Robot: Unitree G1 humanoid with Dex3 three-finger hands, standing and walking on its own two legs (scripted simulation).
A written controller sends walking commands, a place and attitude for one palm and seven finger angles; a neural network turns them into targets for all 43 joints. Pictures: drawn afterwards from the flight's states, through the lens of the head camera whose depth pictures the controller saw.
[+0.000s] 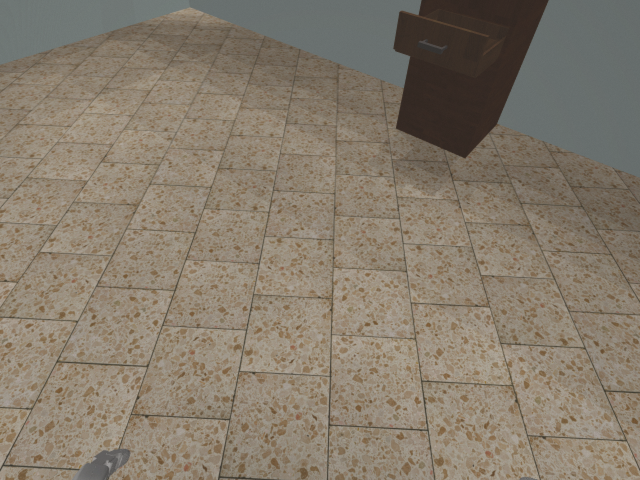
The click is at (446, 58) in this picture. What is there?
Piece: drawer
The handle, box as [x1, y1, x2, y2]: [417, 39, 447, 54]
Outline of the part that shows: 417,45 419,47 440,54 447,46 445,45 443,47 439,47 427,43 427,39 419,41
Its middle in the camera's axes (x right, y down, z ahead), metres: +0.46 -0.79 +1.58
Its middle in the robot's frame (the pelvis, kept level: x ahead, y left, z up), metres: +1.72 -0.38 -0.16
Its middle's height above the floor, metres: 0.61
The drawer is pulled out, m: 0.24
